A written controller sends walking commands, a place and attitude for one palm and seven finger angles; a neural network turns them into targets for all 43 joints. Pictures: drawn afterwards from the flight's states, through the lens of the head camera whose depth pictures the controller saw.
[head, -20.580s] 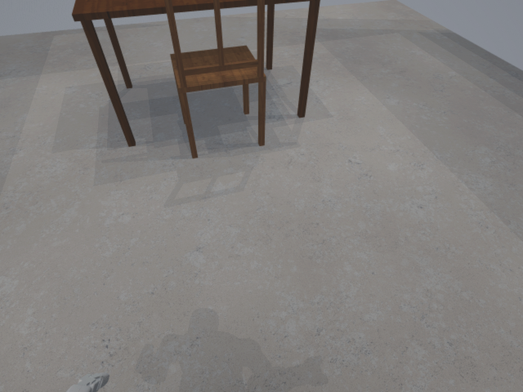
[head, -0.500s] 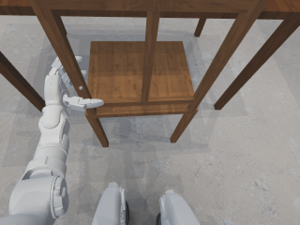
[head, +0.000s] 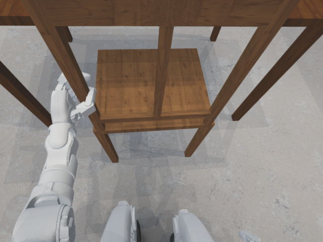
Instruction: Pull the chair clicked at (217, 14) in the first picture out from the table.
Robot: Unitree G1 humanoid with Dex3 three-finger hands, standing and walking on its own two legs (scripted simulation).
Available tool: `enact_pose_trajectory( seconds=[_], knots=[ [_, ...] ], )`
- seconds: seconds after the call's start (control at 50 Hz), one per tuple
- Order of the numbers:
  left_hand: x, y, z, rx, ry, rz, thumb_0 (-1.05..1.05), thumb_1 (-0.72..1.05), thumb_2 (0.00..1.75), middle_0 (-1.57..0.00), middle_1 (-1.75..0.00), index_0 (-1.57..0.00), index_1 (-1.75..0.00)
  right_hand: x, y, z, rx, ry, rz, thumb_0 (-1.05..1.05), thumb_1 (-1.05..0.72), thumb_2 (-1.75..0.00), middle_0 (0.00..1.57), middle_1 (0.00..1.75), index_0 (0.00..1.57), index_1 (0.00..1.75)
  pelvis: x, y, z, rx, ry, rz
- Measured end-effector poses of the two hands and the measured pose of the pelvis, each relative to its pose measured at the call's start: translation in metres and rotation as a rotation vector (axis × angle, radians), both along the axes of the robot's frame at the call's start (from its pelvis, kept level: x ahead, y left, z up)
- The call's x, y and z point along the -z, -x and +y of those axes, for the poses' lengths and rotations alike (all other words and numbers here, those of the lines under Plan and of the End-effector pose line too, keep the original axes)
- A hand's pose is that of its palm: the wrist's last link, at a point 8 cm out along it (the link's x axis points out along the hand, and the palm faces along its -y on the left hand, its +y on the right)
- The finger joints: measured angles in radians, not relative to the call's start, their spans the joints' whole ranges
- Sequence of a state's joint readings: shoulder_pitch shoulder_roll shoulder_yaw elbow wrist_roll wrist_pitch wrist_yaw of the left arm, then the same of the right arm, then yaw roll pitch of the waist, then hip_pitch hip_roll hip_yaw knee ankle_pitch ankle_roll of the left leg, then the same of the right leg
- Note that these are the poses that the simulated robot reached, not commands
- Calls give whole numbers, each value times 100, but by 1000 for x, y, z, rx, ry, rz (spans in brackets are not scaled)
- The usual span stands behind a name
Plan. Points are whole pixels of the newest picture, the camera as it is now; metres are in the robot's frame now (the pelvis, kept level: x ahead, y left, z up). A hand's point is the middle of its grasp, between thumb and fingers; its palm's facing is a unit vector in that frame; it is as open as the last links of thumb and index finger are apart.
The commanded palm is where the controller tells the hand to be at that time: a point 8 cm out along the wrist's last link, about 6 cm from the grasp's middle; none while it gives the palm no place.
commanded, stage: hook a spindle and tug to test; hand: left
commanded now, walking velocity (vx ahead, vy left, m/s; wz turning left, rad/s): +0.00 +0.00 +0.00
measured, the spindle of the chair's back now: (160, 82) +0.49 -0.01 +0.05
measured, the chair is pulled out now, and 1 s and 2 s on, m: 0.00 0.05 0.12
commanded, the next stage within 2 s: step backward, pulling the chair out in 0.48 s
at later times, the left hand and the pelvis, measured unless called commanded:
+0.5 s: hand (91, 117) +0.41 +0.16 +0.02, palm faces +0.07 -1.00 -0.03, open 6.3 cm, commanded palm +0.38 +0.20 +0.02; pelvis +0.01 -0.01 +0.00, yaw +1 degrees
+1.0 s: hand (93, 123) +0.38 +0.15 +0.04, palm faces +0.01 -0.99 -0.16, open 5.9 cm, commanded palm +0.35 +0.19 +0.04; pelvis +0.00 +0.01 +0.10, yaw -2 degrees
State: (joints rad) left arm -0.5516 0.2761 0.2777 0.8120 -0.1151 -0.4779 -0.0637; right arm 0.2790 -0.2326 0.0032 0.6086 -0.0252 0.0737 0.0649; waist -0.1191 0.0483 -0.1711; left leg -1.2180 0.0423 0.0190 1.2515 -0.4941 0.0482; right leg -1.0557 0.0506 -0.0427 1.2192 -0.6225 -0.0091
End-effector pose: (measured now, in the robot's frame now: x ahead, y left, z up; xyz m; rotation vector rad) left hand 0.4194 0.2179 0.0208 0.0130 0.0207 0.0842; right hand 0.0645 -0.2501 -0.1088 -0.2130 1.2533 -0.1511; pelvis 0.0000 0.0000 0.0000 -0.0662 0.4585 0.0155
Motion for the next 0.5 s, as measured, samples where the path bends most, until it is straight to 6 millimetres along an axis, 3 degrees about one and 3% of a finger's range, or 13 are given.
enact_pose_trajectory(
  seconds=[0.5],
  knots=[
    [-1, 39, -7, 15, -13, -2, 1, 65, 73, -33, -135, -32, -139, -6, -37, -5, -43, -12, -100, 0, -91, -90, 20, 29, 20, 30, -5, -6, -7, -2, -16, -27]
  ],
)
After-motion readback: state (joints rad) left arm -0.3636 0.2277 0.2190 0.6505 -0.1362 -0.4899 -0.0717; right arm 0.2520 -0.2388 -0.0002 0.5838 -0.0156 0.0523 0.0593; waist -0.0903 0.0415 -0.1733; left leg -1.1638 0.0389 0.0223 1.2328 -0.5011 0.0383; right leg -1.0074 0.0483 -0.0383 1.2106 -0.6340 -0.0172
